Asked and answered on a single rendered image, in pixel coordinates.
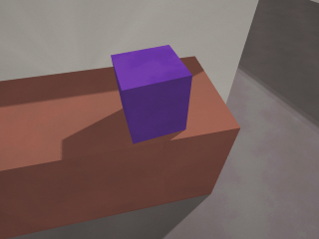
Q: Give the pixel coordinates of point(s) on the carton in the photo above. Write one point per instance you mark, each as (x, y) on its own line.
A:
(154, 86)

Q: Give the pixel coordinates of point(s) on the pedestal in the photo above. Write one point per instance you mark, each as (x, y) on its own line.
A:
(67, 155)

